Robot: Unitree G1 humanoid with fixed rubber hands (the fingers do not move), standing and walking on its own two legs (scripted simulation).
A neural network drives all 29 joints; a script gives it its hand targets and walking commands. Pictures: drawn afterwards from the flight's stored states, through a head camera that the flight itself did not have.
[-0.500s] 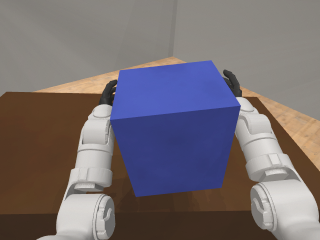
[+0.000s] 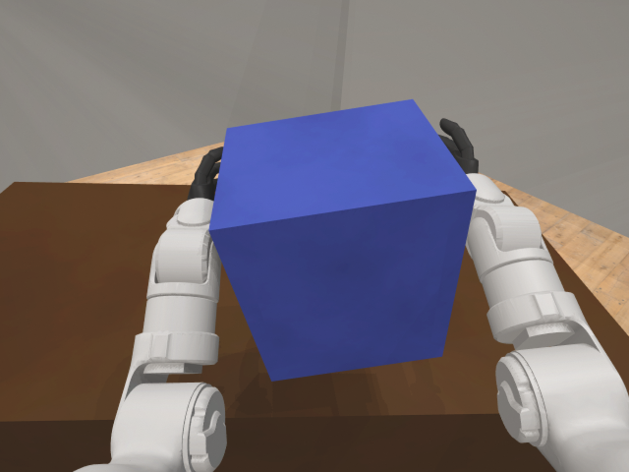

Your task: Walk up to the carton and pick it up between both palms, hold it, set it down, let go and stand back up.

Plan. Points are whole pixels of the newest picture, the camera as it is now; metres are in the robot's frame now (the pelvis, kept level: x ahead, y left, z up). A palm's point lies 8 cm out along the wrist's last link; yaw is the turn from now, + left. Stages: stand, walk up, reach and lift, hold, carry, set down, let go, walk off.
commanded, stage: hold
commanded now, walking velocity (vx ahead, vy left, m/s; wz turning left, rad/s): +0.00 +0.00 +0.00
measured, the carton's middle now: (338, 246) +0.34 -0.01 +0.19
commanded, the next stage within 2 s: none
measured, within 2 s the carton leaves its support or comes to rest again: neither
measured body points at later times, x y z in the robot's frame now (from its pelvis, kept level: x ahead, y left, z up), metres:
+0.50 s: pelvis +0.00 +0.00 +0.00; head -0.07 +0.03 +0.44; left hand +0.39 +0.15 +0.23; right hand +0.39 -0.16 +0.27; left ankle +0.02 +0.12 -0.75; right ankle +0.02 -0.15 -0.74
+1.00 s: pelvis +0.00 +0.00 +0.00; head -0.07 +0.03 +0.44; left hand +0.39 +0.15 +0.23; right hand +0.39 -0.15 +0.27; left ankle +0.02 +0.12 -0.75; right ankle +0.02 -0.15 -0.74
